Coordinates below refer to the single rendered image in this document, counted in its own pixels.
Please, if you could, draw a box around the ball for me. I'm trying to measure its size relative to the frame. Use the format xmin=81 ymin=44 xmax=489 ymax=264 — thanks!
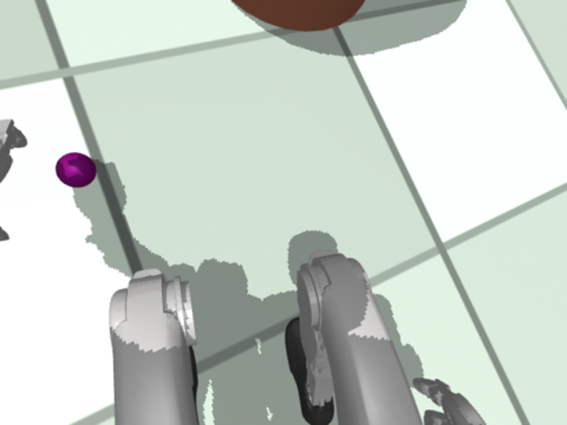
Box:
xmin=56 ymin=152 xmax=97 ymax=188

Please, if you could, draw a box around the right robot foot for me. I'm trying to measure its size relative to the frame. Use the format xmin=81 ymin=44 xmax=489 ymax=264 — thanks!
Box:
xmin=285 ymin=317 xmax=334 ymax=425

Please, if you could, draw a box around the left robot hand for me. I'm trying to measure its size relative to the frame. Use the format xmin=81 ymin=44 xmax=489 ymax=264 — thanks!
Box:
xmin=0 ymin=120 xmax=27 ymax=241

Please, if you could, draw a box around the right robot hand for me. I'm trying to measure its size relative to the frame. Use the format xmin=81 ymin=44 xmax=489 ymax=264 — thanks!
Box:
xmin=413 ymin=378 xmax=486 ymax=425

